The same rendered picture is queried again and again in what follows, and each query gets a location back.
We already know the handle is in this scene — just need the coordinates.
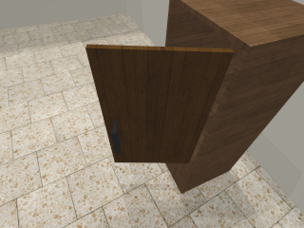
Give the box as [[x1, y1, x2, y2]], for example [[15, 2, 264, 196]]
[[111, 120, 122, 154]]

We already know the cupboard door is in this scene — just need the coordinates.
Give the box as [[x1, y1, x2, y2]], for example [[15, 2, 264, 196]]
[[85, 44, 234, 163]]

